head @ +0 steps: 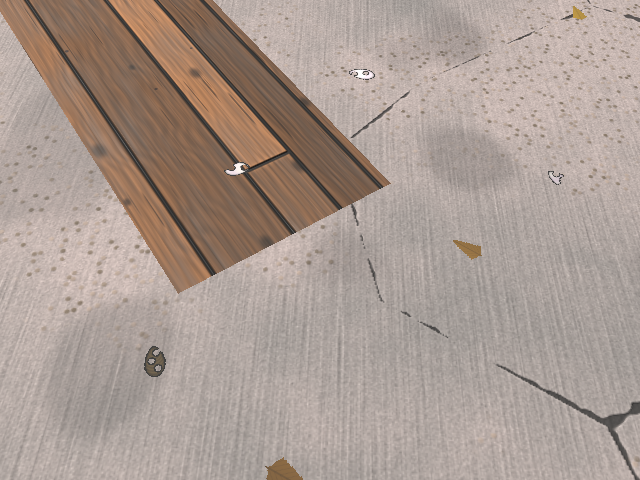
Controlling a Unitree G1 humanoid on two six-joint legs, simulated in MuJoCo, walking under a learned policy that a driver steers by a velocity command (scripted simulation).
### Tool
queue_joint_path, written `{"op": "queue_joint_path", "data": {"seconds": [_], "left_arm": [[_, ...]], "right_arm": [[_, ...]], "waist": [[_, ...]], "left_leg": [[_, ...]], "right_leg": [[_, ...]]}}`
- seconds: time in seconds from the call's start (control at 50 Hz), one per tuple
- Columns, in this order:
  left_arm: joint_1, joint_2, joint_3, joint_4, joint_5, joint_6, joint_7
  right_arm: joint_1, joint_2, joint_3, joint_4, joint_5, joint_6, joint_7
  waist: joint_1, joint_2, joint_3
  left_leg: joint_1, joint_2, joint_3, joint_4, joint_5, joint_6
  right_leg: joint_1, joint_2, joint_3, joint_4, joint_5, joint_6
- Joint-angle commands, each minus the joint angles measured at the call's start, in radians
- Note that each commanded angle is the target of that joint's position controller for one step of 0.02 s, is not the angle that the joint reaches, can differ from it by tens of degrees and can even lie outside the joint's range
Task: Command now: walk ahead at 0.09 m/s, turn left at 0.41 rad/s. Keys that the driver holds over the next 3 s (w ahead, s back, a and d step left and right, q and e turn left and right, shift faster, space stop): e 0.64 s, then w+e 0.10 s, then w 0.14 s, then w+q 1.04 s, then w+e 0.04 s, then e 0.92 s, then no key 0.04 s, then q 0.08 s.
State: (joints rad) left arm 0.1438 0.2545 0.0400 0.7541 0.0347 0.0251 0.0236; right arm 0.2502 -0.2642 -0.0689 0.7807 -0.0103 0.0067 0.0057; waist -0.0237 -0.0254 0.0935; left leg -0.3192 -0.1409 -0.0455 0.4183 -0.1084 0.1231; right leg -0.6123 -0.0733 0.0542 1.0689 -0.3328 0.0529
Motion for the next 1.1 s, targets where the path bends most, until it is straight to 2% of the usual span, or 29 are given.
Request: {"op": "queue_joint_path", "data": {"seconds": [0.02,0.14,0.18,0.22,0.24,0.26,0.28,0.3,0.34,0.38,0.42,0.52,0.56,0.6,0.62,0.64,0.66,0.68,0.7,0.72,0.74,0.8,0.88,0.96,1.0,1.04,1.06,1.08,1.1], "left_arm": [[0.096,0.083,0.024,-0.021,-0.003,0.011,0.006],[0.076,0.047,0.006,0.01,-0.02,0.011,0.002],[0.082,0.057,0.007,0.017,-0.027,0.01,0.003],[0.113,0.06,0.006,0.023,-0.027,-0.001,0.004],[0.112,0.084,0.009,0.021,-0.02,-0.012,0.006],[0.124,0.146,0.017,0.01,-0.006,-0.024,0.009],[0.07,0.2,0.035,0.011,-0.026,-0.024,-0.002],[0.093,0.169,0.034,0.01,-0.027,-0.026,-0.012],[0.132,0.167,0.041,0.023,-0.018,-0.023,-0.013],[0.124,0.174,0.053,0.028,-0.025,-0.012,-0.002],[0.113,0.166,0.061,0.023,-0.028,-0.002,-0.003],[0.123,0.186,0.082,0.022,-0.021,0.014,-0.012],[0.085,0.195,0.088,0.012,-0.021,0.02,-0.02],[0.02,0.191,0.088,-0.006,-0.033,0.026,-0.024],[0.032,0.151,0.077,-0.018,-0.037,0.023,-0.023],[0.07,0.073,0.058,-0.042,-0.043,0.017,-0.021],[0.07,0.165,0.077,-0.024,-0.006,0.02,-0.015],[0.067,0.187,0.085,-0.015,-0.001,0.021,-0.022],[0.07,0.178,0.085,-0.001,0.001,0.023,-0.034],[0.081,0.171,0.084,0.007,0.003,0.025,-0.049],[0.082,0.165,0.081,0.011,0.004,0.026,-0.064],[0.015,0.129,0.064,-0.002,0.003,0.013,-0.082],[-0.033,0.106,0.052,-0.005,0.006,-0.004,-0.082],[-0.132,0.07,0.025,-0.034,0.008,-0.025,-0.082],[-0.13,0.07,0.021,-0.04,-0.002,-0.036,-0.074],[0.006,0.071,0.022,0.002,-0.004,-0.056,-0.056],[0.13,0.109,0.036,0.047,0.004,-0.071,-0.038],[0.292,0.191,0.056,0.068,0.026,-0.085,-0.018],[0.337,0.317,0.083,0.082,0.014,-0.082,-0.01]], "right_arm": [[0.011,-0.138,-0.034,-0.067,-0.005,-0.005,-0.008],[0.017,-0.063,0.009,-0.03,-0.029,-0.01,-0.014],[0.011,-0.089,0.01,-0.017,-0.03,-0.007,-0.02],[-0.003,-0.123,0.005,-0.01,-0.012,0.001,-0.034],[0.013,-0.122,0.004,-0.009,-0.008,0.001,-0.041],[0.026,-0.095,0.01,-0.03,-0.006,-0.002,-0.043],[0.028,-0.069,0.012,-0.034,0.004,0.002,-0.043],[0.001,-0.082,0.012,-0.027,-0.008,0.009,-0.049],[-0.061,-0.094,0.0,-0.04,0.001,0.017,-0.044],[-0.063,-0.081,-0.002,-0.048,-0.002,0.025,-0.038],[-0.066,-0.066,0.003,-0.049,-0.002,0.025,-0.04],[-0.097,-0.063,0.013,-0.079,0.012,0.017,-0.046],[-0.056,-0.073,0.013,-0.076,0.015,0.01,-0.048],[0.03,-0.078,0.011,-0.053,0.007,-0.001,-0.056],[0.042,-0.146,-0.004,-0.052,-0.007,-0.007,-0.065],[-0.01,-0.262,-0.025,-0.082,-0.018,-0.002,-0.066],[-0.012,-0.25,-0.027,-0.081,-0.03,0.004,-0.057],[-0.029,-0.18,-0.007,-0.09,-0.032,0.001,-0.049],[-0.067,-0.137,0.005,-0.092,-0.026,-0.002,-0.045],[-0.084,-0.13,0.008,-0.097,-0.022,-0.007,-0.047],[-0.069,-0.134,0.007,-0.094,-0.02,-0.014,-0.05],[0.059,-0.139,-0.001,-0.044,-0.016,-0.043,-0.038],[0.128,-0.14,-0.007,0.008,-0.014,-0.072,-0.024],[0.164,-0.139,-0.007,0.056,-0.01,-0.076,-0.004],[0.182,-0.156,-0.014,0.076,-0.012,-0.07,0.007],[0.148,-0.166,-0.019,0.082,0.002,-0.064,0.007],[0.135,-0.141,-0.011,0.077,0.007,-0.068,0.006],[0.087,-0.07,0.011,0.037,0.013,-0.074,0.008],[0.085,-0.021,0.021,0.002,0.013,-0.072,0.001]], "waist": [[0.022,0.099,-0.183],[-0.006,0.122,-0.149],[-0.003,0.128,-0.125],[0.031,0.094,-0.101],[0.024,0.056,-0.099],[-0.003,-0.059,-0.128],[-0.04,-0.16,-0.087],[0.003,-0.163,-0.091],[0.039,-0.134,-0.09],[0.023,-0.104,-0.093],[0.025,-0.09,-0.12],[0.058,-0.133,-0.171],[0.04,-0.143,-0.179],[-0.019,-0.12,-0.174],[-0.006,-0.016,-0.167],[0.026,0.251,-0.149],[0.012,0.208,-0.141],[0.03,0.149,-0.106],[0.044,0.138,-0.054],[0.051,0.178,-0.037],[0.04,0.202,-0.03],[-0.016,0.139,-0.024],[-0.037,0.151,-0.015],[-0.05,0.175,0.005],[-0.038,0.182,0.007],[0.05,0.131,-0.022],[0.1,0.068,-0.09],[0.182,-0.094,-0.207],[0.173,-0.268,-0.199]], "left_leg": [[0.11,0.284,-0.256,-0.133,0.215,0.113],[0.078,0.293,-0.207,-0.152,0.098,0.089],[0.077,0.308,-0.214,-0.122,0.087,0.084],[0.072,0.305,-0.206,-0.054,0.123,0.053],[0.067,0.288,-0.197,-0.012,0.115,0.016],[0.051,0.217,-0.128,0.112,0.054,-0.024],[-0.008,0.076,-0.004,0.132,-0.173,-0.068],[-0.007,0.069,0.021,0.201,-0.281,-0.085],[-0.087,0.054,0.008,0.398,-0.4,-0.102],[-0.14,0.076,-0.009,0.494,-0.378,-0.126],[-0.158,0.076,0.003,0.473,-0.361,-0.152],[-0.088,0.071,0.01,0.304,-0.344,-0.154],[0.001,0.057,0.011,0.193,-0.32,-0.139],[0.174,0.061,0.018,-0.057,-0.164,-0.121],[0.266,0.196,-0.108,-0.169,-0.196,-0.09],[0.305,0.473,-0.41,-0.244,-0.161,0.009],[0.192,0.545,-0.433,-0.221,-0.169,0.098],[0.15,0.502,-0.395,-0.236,-0.296,0.102],[0.132,0.435,-0.319,-0.258,-0.398,0.067],[0.16,0.384,-0.261,-0.276,-0.425,0.036],[0.198,0.364,-0.219,-0.284,-0.399,0.031],[0.31,0.366,-0.19,-0.29,-0.323,0.047],[0.367,0.385,-0.153,-0.302,-0.274,0.061],[0.25,0.363,-0.124,-0.279,-0.199,0.083],[0.186,0.369,-0.139,-0.236,-0.112,0.094],[0.075,0.35,-0.13,-0.135,-0.022,0.068],[-0.025,0.3,-0.092,-0.015,0.002,0.036],[-0.156,0.205,-0.002,0.271,-0.156,-0.008],[-0.378,0.08,0.07,0.503,-0.438,-0.029]], "right_leg": [[0.056,0.009,-0.012,-0.048,0.046,0.001],[0.266,0.03,-0.033,-0.314,0.01,-0.04],[0.327,0.062,-0.049,-0.412,-0.025,-0.059],[0.404,0.079,-0.054,-0.625,0.073,-0.082],[0.437,0.039,0.021,-0.699,0.15,-0.096],[0.46,-0.098,0.203,-0.747,0.314,-0.131],[0.419,-0.194,0.324,-0.734,0.539,-0.227],[0.401,-0.236,0.381,-0.75,0.59,-0.283],[0.437,-0.205,0.376,-0.765,0.572,-0.312],[0.465,-0.144,0.321,-0.743,0.58,-0.294],[0.503,-0.096,0.292,-0.719,0.58,-0.273],[0.517,-0.078,0.361,-0.692,0.539,-0.261],[0.474,-0.063,0.393,-0.683,0.518,-0.238],[0.368,-0.006,0.382,-0.642,0.385,-0.17],[0.251,0.06,0.327,-0.562,0.183,-0.11],[0.071,0.231,0.12,-0.366,-0.128,-0.055],[0.073,0.18,0.06,-0.163,-0.237,-0.056],[0.075,0.143,0.077,-0.085,-0.178,-0.071],[0.052,0.126,0.069,-0.041,-0.104,-0.073],[0.021,0.123,0.052,-0.009,-0.053,-0.066],[-0.013,0.114,0.035,0.013,-0.025,-0.057],[-0.067,0.12,0.045,-0.051,0.024,-0.041],[-0.065,0.114,0.045,-0.202,0.06,-0.038],[0.102,0.075,-0.09,-0.421,0.017,-0.047],[0.219,0.097,-0.122,-0.508,-0.006,-0.063],[0.46,0.116,-0.13,-0.663,0.127,-0.087],[0.673,0.089,-0.081,-0.687,0.135,-0.099],[0.868,-0.154,0.184,-0.789,-0.098,-0.135],[0.873,-0.357,0.512,-0.922,-0.304,-0.212]]}}
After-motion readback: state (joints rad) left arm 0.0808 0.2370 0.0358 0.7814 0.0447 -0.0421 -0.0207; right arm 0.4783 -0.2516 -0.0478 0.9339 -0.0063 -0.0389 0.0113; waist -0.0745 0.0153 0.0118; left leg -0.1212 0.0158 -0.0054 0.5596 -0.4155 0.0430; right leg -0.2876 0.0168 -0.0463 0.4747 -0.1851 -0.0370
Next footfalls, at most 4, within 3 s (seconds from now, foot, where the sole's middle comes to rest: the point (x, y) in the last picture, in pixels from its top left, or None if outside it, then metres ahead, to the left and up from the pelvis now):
0.24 right None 0.08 -0.14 -0.77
0.62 left None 0.08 0.07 -0.77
1.06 right None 0.13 -0.19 -0.77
1.56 left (346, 449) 0.48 -0.06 -0.77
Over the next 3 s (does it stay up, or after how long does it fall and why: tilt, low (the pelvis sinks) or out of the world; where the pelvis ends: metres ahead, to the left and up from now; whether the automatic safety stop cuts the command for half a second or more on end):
stays up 0.72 -0.08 0.01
